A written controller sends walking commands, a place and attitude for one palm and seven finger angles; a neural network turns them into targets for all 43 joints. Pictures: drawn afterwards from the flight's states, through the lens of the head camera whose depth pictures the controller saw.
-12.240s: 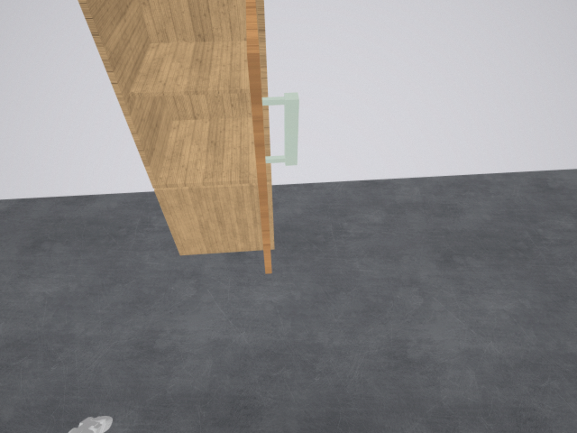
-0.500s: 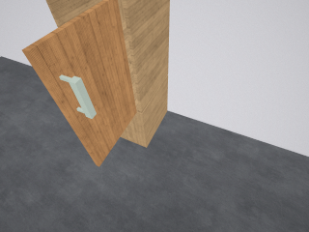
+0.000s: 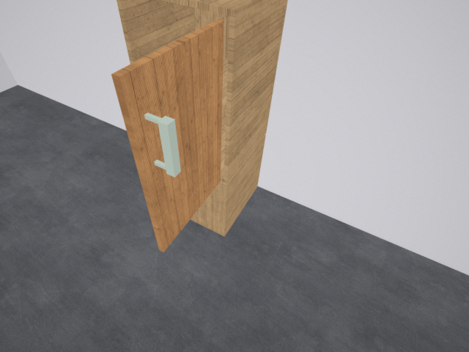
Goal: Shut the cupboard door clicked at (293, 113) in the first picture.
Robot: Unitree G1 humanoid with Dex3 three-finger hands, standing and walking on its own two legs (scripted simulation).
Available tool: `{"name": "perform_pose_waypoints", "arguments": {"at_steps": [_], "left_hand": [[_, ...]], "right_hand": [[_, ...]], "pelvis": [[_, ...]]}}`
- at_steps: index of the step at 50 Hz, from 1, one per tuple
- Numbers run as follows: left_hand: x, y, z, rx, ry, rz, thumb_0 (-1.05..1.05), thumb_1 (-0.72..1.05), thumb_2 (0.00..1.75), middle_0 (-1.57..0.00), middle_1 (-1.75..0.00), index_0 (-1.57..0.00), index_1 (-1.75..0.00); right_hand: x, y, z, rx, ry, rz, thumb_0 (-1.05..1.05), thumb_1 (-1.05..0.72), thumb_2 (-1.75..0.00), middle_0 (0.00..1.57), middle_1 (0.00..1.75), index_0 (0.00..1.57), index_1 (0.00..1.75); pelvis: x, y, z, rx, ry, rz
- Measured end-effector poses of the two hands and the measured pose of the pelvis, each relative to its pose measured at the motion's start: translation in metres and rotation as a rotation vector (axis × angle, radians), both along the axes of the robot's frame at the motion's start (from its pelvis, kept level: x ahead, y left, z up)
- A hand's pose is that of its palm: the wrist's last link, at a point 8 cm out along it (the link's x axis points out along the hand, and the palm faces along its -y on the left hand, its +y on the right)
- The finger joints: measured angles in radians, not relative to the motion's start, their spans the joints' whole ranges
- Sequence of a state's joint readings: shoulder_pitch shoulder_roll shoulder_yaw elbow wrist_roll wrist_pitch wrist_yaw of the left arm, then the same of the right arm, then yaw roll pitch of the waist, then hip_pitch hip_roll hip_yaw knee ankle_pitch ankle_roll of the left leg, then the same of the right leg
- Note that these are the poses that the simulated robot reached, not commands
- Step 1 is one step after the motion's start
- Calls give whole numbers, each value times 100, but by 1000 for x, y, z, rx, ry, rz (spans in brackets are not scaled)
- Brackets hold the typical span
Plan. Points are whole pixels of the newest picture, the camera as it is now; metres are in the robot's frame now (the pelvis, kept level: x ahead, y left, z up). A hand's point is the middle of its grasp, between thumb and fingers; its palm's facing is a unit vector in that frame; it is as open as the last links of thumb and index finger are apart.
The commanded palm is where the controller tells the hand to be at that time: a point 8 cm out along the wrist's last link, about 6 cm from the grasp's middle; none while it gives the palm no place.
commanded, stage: come to a stop and stand still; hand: left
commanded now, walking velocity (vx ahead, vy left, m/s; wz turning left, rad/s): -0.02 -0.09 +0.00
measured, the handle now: (162, 145) +0.50 +0.20 +0.07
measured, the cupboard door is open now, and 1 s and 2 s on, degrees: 90 90 90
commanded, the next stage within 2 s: look again from close up in 0.02 s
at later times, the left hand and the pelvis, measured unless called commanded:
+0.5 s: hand out of the picture +0.02 +0.14 -0.18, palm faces +0.01 -0.98 -0.21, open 7.3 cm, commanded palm none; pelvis +0.02 -0.03 -0.01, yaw -1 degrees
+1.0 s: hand out of the picture -0.01 +0.15 -0.21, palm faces +0.13 -0.98 -0.15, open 7.4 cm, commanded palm none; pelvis +0.05 -0.01 -0.03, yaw +6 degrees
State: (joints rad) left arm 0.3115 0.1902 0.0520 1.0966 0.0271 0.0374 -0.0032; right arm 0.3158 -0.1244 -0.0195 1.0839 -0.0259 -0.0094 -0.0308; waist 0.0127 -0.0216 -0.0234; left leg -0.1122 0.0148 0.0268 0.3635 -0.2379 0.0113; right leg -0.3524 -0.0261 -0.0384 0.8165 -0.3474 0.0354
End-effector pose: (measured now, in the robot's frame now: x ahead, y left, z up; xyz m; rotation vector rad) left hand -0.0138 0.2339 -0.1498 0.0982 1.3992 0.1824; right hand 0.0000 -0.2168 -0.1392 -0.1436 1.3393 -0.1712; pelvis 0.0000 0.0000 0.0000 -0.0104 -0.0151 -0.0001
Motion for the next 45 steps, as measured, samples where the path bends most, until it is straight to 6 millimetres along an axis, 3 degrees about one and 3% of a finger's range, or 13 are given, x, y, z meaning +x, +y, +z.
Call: {"name": "perform_pose_waypoints", "arguments": {"at_steps": [9,14,20,28,38,45], "left_hand": [[4,-32,-2,38,40,-62,0,91,90,-20,-30,-19,-30],[13,-47,-5,22,7,-78,1,92,90,-20,-30,-20,-30],[26,-45,-6,24,-26,-64,2,93,90,-20,-30,-20,-30],[35,-42,1,38,-53,-68,1,92,90,-20,-30,-20,-30],[29,-47,0,24,-29,-62,0,91,90,-20,-30,-20,-30],[13,-45,-15,-1,-7,18,0,91,90,-20,-30,-20,-30]], "right_hand": [[-36,-9,-26,74,130,-51,1,-91,-90,21,30,20,30],[-24,-17,-27,67,101,-46,1,-91,-90,20,29,20,30],[-3,-17,-26,50,35,-26,1,-92,-90,20,29,19,30],[7,-22,-24,47,20,-19,2,-93,-90,20,29,19,30],[2,-23,-23,55,51,-11,1,-91,-90,20,29,19,30],[5,-23,-26,44,115,32,1,-91,-90,20,29,19,30]], "pelvis": [[0,-20,-13,9,21,-20],[4,-23,-15,-24,22,-13],[14,-25,-14,-2,-2,-16],[19,-28,-10,12,-5,-20],[21,-31,-9,15,-2,-16],[32,-28,-20,-18,12,56]]}}
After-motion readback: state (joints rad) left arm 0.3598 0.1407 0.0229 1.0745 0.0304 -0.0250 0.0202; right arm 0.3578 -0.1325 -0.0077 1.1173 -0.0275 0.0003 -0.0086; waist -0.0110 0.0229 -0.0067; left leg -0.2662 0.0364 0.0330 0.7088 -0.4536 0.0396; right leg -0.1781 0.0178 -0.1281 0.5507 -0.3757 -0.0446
